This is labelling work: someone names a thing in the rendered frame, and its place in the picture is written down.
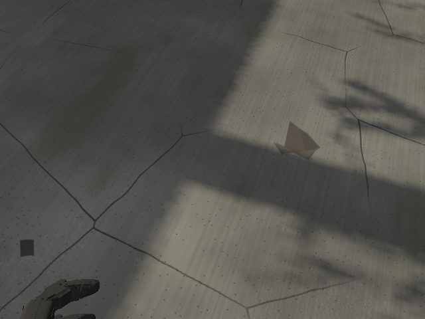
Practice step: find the robot left hand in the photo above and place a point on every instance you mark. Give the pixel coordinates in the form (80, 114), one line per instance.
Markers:
(59, 295)

